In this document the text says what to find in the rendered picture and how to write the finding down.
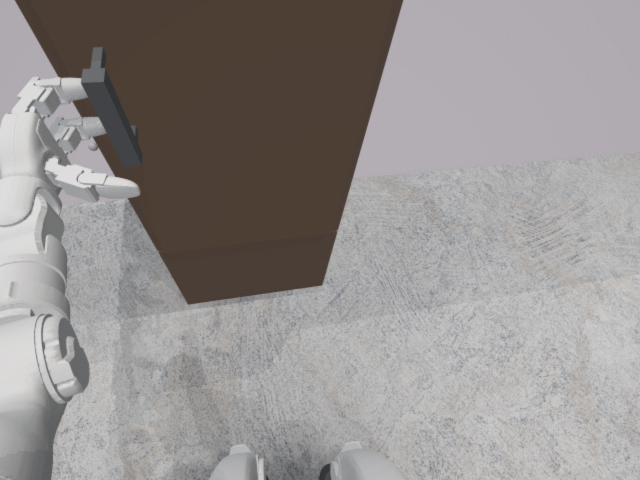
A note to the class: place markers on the right robot shin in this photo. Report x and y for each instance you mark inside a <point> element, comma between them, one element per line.
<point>350,446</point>

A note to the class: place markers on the left robot upper arm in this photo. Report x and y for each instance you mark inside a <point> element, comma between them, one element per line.
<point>42,366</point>

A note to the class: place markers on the robot left forearm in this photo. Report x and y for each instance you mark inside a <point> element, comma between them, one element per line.
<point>33,261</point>

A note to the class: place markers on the handle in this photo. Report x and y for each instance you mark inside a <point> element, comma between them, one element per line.
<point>102,95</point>

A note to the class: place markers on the right robot thigh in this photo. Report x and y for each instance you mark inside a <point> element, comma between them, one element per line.
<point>364,464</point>

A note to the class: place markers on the robot left hand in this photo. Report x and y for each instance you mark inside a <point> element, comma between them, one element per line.
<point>27,145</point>

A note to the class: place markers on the cupboard door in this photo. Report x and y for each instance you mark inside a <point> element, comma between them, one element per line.
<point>247,111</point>

